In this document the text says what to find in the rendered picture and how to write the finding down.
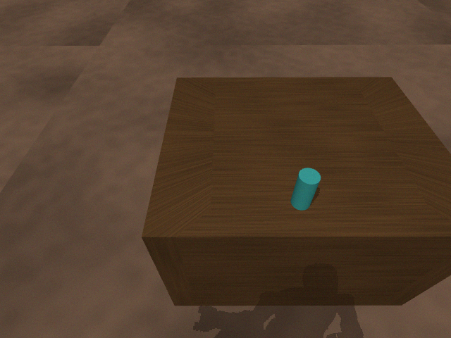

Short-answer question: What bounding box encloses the can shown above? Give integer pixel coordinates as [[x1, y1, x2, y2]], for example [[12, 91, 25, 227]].
[[291, 168, 321, 211]]

